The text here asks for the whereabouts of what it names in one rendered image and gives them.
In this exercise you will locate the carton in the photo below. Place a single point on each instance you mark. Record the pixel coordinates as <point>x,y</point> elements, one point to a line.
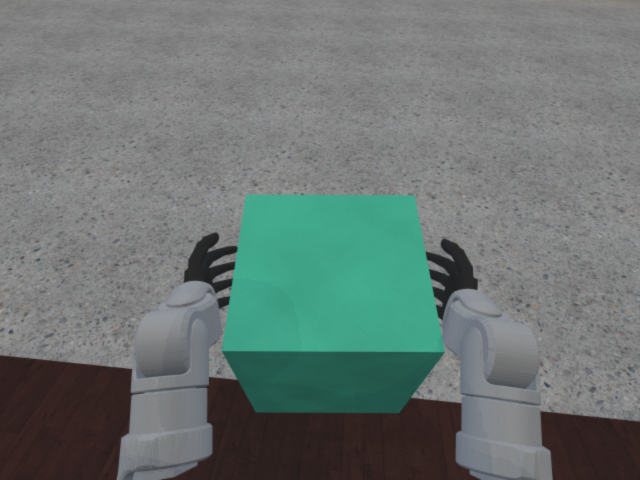
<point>331,308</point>

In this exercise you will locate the robot left forearm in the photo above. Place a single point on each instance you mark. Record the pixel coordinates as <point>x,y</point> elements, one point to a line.
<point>168,431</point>

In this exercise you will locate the left robot hand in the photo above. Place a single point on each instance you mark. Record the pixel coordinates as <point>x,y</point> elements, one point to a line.
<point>200,261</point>

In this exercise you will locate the right robot hand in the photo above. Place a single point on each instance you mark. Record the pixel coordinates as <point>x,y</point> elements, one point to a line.
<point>460,273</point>

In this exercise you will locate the robot right forearm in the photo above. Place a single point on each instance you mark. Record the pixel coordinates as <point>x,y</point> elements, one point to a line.
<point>500,437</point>

